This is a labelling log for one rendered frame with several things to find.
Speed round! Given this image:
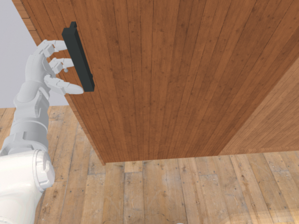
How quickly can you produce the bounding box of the robot left forearm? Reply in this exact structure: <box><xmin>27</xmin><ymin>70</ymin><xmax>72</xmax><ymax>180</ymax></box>
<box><xmin>0</xmin><ymin>81</ymin><xmax>50</xmax><ymax>157</ymax></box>

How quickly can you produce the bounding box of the robot left upper arm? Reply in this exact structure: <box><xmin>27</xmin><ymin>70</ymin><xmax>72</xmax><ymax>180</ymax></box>
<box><xmin>0</xmin><ymin>149</ymin><xmax>55</xmax><ymax>224</ymax></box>

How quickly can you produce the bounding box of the wardrobe door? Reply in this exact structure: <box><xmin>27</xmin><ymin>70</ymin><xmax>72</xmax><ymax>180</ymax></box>
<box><xmin>222</xmin><ymin>57</ymin><xmax>299</xmax><ymax>151</ymax></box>
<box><xmin>22</xmin><ymin>0</ymin><xmax>299</xmax><ymax>163</ymax></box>

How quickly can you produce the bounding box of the robot left hand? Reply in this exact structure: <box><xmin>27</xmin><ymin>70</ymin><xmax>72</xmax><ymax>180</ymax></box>
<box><xmin>25</xmin><ymin>40</ymin><xmax>84</xmax><ymax>95</ymax></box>

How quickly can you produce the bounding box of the handle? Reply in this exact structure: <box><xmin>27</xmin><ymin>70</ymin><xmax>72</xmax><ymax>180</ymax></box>
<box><xmin>62</xmin><ymin>21</ymin><xmax>95</xmax><ymax>92</ymax></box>

